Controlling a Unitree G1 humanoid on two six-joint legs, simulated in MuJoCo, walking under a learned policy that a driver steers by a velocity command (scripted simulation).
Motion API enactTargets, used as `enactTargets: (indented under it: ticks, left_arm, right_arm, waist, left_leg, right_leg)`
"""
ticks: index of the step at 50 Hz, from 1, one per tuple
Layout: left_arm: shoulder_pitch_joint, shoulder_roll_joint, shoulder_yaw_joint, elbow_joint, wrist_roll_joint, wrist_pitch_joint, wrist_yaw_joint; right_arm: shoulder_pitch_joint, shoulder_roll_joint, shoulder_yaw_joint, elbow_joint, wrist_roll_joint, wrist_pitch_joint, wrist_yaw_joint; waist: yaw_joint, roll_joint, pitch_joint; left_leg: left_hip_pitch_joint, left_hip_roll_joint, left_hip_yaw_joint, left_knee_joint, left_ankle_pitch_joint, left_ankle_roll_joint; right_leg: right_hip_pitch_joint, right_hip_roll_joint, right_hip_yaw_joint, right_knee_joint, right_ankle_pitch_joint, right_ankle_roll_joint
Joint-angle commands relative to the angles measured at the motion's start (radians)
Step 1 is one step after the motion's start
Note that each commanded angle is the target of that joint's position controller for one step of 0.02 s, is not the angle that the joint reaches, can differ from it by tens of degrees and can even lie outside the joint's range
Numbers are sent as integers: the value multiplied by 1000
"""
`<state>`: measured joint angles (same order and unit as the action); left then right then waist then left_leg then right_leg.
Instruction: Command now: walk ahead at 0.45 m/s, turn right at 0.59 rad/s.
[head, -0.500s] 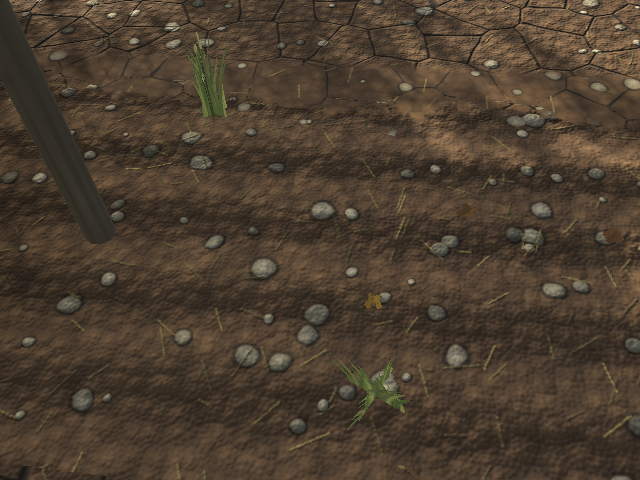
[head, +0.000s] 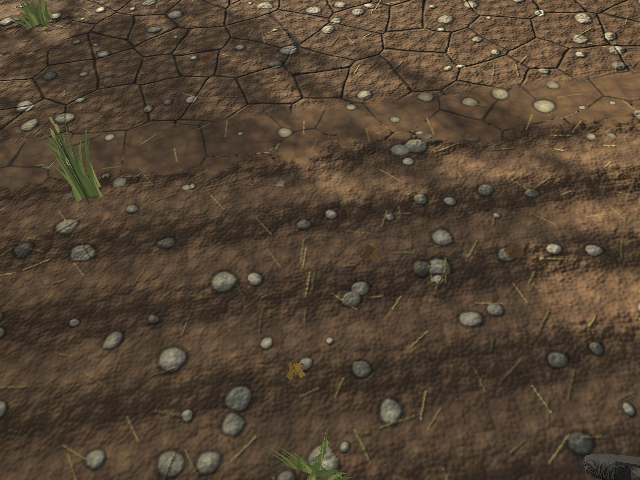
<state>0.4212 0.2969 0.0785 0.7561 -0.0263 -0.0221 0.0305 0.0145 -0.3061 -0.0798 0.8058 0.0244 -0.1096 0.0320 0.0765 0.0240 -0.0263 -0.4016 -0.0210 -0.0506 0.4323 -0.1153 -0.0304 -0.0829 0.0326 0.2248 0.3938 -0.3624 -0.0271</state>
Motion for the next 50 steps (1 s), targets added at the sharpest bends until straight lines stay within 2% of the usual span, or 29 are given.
enactTargets:
  ticks: [1, 2, 3, 4, 5, 6, 8, 10, 12, 16, 19, 22, 23, 24, 25, 26, 28, 29, 31, 33, 39, 42, 43, 44, 45, 46, 47, 49, 50]
  left_arm:
    - [-64, 90, 15, -81, 8, -6, 0]
    - [-58, 15, -7, -113, 21, -13, -2]
    - [6, 43, -4, -155, -10, -28, 2]
    - [-6, 136, 17, -121, -21, -31, 2]
    - [-74, 158, 23, -118, -16, -28, -4]
    - [-96, 138, 22, -115, -9, -26, -6]
    - [-137, 98, 17, -130, -2, -27, -18]
    - [-152, 54, 4, -145, -1, -27, -26]
    - [-201, 41, -5, -172, 8, -30, -30]
    - [-353, -5, -33, -221, 23, -56, -53]
    - [-394, 28, -19, -239, 19, -70, -68]
    - [-202, 114, 22, -178, 41, -71, -56]
    - [-98, 177, 38, -160, 61, -67, -41]
    - [-67, 232, 39, -175, 89, -49, -28]
    - [-55, 179, 26, -193, 71, -33, -32]
    - [-115, 144, 17, -194, 54, -22, -34]
    - [-220, 78, -3, -172, 32, -20, -30]
    - [-271, 68, -5, -165, 38, -22, -31]
    - [-347, 85, 6, -159, 57, -28, -32]
    - [-382, 101, 14, -149, 58, -32, -25]
    - [-383, 141, 30, -103, 31, -8, -4]
    - [-385, 148, 34, -78, 8, 10, -3]
    - [-347, 120, 28, -57, 7, 18, -3]
    - [-297, 73, 18, -45, 26, 27, -7]
    - [-339, 65, 10, -96, 53, 30, 0]
    - [-408, 104, 22, -111, 43, 29, 8]
    - [-403, 118, 30, -107, 24, 30, 11]
    - [-358, 135, 45, -69, 36, 30, 20]
    - [-351, 133, 47, -65, 38, 23, 13]
  right_arm:
    - [149, -166, -50, -24, -12, -33, -11]
    - [302, -239, -64, -6, -33, -28, -22]
    - [343, -276, -74, 26, -31, -18, -10]
    - [279, -172, -47, 2, -19, -15, -8]
    - [240, -114, -32, -11, -17, -9, -13]
    - [201, -89, -22, -17, -25, -3, -15]
    - [194, -60, -9, 0, -35, -1, -19]
    - [219, -70, -10, 21, -30, -7, -18]
    - [229, -94, -14, 33, -23, -8, -19]
    - [246, -119, -6, 47, 0, 13, -25]
    - [326, -161, -13, 75, 6, 32, -29]
    - [291, -161, -10, 62, 12, 39, -36]
    - [295, -114, 5, 35, -11, 33, -35]
    - [443, -3, 42, 31, -29, 31, -28]
    - [483, -86, 27, 55, -6, 36, -27]
    - [402, -143, 4, 30, 20, 48, -29]
    - [330, -103, 5, 16, 8, 84, -47]
    - [352, -86, 2, 19, 3, 111, -54]
    - [382, -50, 4, 7, -3, 150, -67]
    - [352, -49, 1, -22, -13, 167, -70]
    - [220, -85, -9, -105, -17, 182, -34]
    - [240, -89, -22, -109, -22, 181, -21]
    - [269, -111, -33, -100, -28, 178, -25]
    - [287, -200, -56, -111, -30, 172, -41]
    - [253, -286, -63, -160, -40, 162, -51]
    - [279, -269, -60, -159, -65, 138, -40]
    - [241, -247, -53, -161, -60, 117, -37]
    - [168, -174, -36, -170, -13, 111, -48]
    - [174, -151, -27, -172, -6, 111, -54]
  waist:
    - [-146, -165, -78]
    - [-182, 63, -205]
    - [-133, 334, -217]
    - [-138, 188, -99]
    - [-144, 124, -17]
    - [-127, 80, 15]
    - [-112, 86, 54]
    - [-104, 90, 56]
    - [-101, 64, 66]
    - [-126, 50, 98]
    - [-129, 76, 55]
    - [1, 77, -68]
    - [35, 16, -180]
    - [-14, -259, -365]
    - [18, -254, -525]
    - [12, -196, -406]
    - [-43, -131, -189]
    - [-86, -148, -137]
    - [-131, -166, -88]
    - [-137, -170, -71]
    - [-104, -156, -66]
    - [-127, -127, -56]
    - [-127, -79, -42]
    - [-104, 153, -4]
    - [-92, 338, 35]
    - [-152, 233, -31]
    - [-121, 179, -20]
    - [-83, 105, -39]
    - [-81, 110, -53]
  left_leg:
    - [363, 94, -59, -44, -23, 73]
    - [645, 306, -315, -68, -126, 152]
    - [733, 453, -700, -165, -352, 268]
    - [645, 431, -623, -186, -442, 256]
    - [551, 374, -452, -187, -357, 213]
    - [476, 325, -344, -203, -249, 189]
    - [378, 269, -209, -233, -61, 183]
    - [352, 261, -141, -253, 84, 208]
    - [348, 266, -88, -267, 207, 231]
    - [266, 196, 11, -256, 389, 209]
    - [341, 219, -17, -176, 508, 178]
    - [329, 172, -15, 63, 606, 105]
    - [179, 110, 9, 264, 352, 59]
    - [-121, -10, 41, 675, -446, -10]
    - [-138, -10, -98, 840, -628, -17]
    - [-217, 35, -81, 881, -582, -19]
    - [-247, 92, -25, 810, -466, -41]
    - [-163, 111, -18, 773, -433, -51]
    - [-55, 97, 26, 722, -376, -66]
    - [-23, 108, 37, 633, -307, -57]
    - [49, 112, 72, 403, -191, 3]
    - [151, 66, 126, 203, -131, 56]
    - [207, 47, 106, 122, -84, 87]
    - [263, 194, -136, -45, 151, 157]
    - [292, 393, -459, -110, 296, 340]
    - [244, 401, -485, -147, 209, 405]
    - [240, 349, -401, -146, 133, 354]
    - [256, 268, -310, -137, -56, 254]
    - [255, 245, -307, -158, -194, 244]
  right_leg:
    - [-182, -119, 151, 148, 154, -97]
    - [-409, -10, 7, 487, -27, -31]
    - [-677, 32, -54, 722, -247, -9]
    - [-751, -47, -26, 837, -173, -2]
    - [-753, -82, -51, 849, -82, -2]
    - [-721, -106, -65, 829, -9, 1]
    - [-672, -134, -74, 774, 69, 0]
    - [-670, -129, -96, 730, 91, 8]
    - [-690, -125, -112, 630, 132, 23]
    - [-540, -98, -234, 306, 318, 30]
    - [-426, -43, -231, 175, 377, 14]
    - [-101, -17, -230, 42, 540, -51]
    - [155, -147, -140, 120, 886, -93]
    - [480, -496, 177, 193, 1279, -273]
    - [479, -523, 266, 165, 1200, -321]
    - [383, -458, 144, 127, 1071, -286]
    - [129, -369, 5, 39, 849, -231]
    - [-18, -344, -53, -18, 753, -216]
    - [-199, -334, -126, -102, 612, -222]
    - [-253, -340, -177, -138, 507, -222]
    - [-211, -378, -238, -134, 294, -188]
    - [-198, -354, -282, -31, 190, -119]
    - [-233, -312, -316, 61, 111, -65]
    - [-356, -199, -425, 318, -35, 32]
    - [-610, -45, -383, 582, -315, 112]
    - [-615, -35, -220, 736, -322, 97]
    - [-626, -53, -181, 769, -224, 77]
    - [-631, -80, -165, 728, -60, 68]
    - [-613, -78, -170, 721, 4, 68]
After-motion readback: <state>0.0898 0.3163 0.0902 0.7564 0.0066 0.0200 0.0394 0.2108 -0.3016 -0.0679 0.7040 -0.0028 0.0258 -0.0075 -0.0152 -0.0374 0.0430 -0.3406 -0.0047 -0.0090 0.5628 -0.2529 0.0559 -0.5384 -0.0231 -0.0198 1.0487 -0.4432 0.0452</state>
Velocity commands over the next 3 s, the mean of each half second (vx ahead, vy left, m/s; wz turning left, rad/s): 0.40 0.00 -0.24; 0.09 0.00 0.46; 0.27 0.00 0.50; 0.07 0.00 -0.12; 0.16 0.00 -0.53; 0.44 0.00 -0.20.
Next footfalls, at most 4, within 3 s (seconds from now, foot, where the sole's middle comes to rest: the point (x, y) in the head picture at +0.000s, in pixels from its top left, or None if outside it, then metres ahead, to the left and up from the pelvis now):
0.02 left None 0.12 0.14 -0.78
0.46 right None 0.39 -0.15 -0.78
0.88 left None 0.35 0.10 -0.78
1.34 right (416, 472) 0.52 -0.08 -0.78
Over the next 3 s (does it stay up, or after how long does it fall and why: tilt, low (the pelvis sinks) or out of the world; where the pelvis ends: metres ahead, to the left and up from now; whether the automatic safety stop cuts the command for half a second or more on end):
stays up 0.78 0.05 0.00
